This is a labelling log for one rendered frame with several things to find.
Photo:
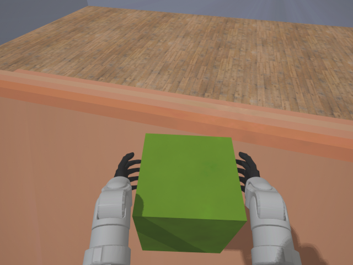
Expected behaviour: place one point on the left robot forearm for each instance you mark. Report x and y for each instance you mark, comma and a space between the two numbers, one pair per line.
109, 242

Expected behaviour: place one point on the carton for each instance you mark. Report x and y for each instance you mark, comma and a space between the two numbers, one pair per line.
188, 196

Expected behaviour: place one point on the right robot hand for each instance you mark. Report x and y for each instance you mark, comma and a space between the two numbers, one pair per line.
249, 171

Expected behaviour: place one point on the right robot forearm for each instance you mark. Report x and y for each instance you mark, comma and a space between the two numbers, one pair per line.
272, 239

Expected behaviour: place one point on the left robot hand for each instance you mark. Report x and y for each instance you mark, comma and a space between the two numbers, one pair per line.
124, 171

